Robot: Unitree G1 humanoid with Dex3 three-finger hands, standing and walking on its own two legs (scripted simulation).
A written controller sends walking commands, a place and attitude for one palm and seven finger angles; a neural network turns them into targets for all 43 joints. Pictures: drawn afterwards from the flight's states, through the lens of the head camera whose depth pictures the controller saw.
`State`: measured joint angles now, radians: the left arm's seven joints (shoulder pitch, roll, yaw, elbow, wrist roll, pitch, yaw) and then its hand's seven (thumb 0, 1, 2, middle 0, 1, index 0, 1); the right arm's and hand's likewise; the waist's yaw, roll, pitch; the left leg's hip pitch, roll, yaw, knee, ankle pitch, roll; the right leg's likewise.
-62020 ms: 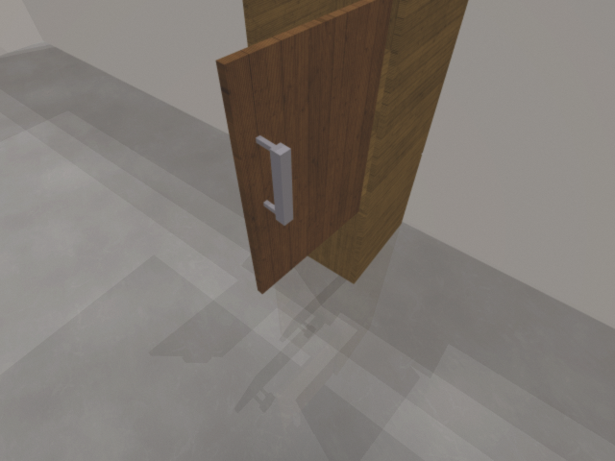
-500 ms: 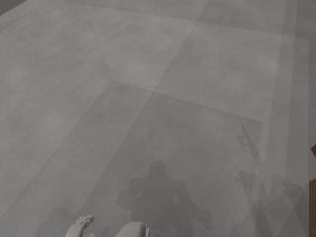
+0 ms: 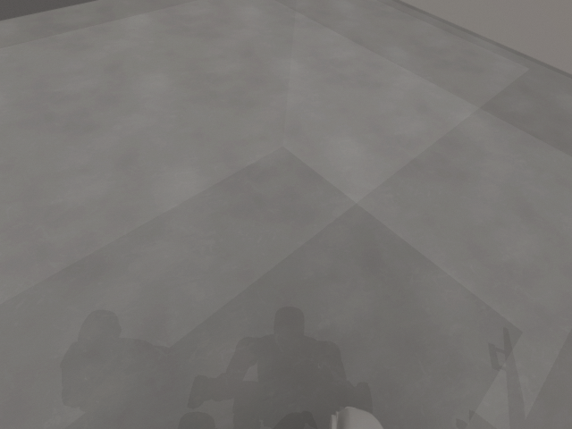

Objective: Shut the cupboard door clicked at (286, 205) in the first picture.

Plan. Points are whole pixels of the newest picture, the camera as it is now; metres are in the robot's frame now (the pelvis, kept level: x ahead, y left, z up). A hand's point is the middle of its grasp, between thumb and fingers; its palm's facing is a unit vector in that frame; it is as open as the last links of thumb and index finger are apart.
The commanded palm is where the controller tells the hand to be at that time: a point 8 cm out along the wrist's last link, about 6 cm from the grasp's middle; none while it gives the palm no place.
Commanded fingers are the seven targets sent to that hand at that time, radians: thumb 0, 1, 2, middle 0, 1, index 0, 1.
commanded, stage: walk to a spot facing it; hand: left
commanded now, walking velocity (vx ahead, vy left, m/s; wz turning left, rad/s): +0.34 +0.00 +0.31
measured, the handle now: out of the picture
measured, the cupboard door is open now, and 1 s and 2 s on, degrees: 28 28 28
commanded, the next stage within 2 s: turn to face it in 0.62 s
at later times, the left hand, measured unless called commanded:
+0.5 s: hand (214, 368) +0.23 +0.13 -0.15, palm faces +0.25 -0.94 -0.23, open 7.2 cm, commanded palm none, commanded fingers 0.00 0.90 0.90 -0.20 -0.30 -0.20 -0.30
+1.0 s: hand (180, 405) +0.18 +0.18 -0.18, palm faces +0.42 -0.88 -0.20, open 7.4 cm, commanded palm none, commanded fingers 0.00 0.90 0.90 -0.20 -0.30 -0.20 -0.30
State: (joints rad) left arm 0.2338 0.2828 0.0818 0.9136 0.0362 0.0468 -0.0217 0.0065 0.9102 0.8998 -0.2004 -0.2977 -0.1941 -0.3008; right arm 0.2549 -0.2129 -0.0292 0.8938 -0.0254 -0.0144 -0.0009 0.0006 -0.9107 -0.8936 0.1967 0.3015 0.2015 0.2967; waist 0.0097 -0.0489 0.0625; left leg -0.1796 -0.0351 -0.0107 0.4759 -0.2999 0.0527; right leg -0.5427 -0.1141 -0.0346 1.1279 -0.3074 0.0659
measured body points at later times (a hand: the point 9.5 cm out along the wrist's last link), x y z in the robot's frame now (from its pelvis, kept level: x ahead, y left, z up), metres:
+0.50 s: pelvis +0.17 -0.07 +0.00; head +0.22 -0.08 +0.45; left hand +0.21 +0.18 -0.13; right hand +0.24 -0.31 -0.16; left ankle +0.11 +0.06 -0.63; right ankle +0.20 -0.15 -0.74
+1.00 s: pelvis +0.24 -0.01 -0.01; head +0.26 +0.02 +0.44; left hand +0.15 +0.22 -0.17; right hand +0.46 -0.15 -0.13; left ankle +0.24 +0.07 -0.74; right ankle +0.27 -0.17 -0.68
